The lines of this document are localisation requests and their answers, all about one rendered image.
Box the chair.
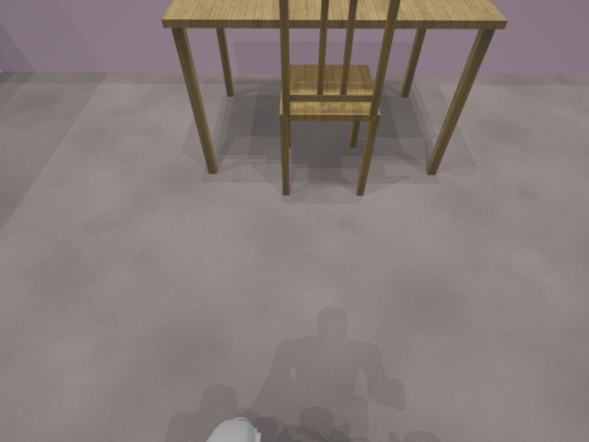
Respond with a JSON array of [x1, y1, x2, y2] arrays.
[[279, 0, 400, 196]]

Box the robot left thigh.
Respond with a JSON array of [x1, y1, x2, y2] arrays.
[[206, 420, 261, 442]]

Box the table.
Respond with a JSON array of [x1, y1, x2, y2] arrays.
[[161, 0, 508, 175]]

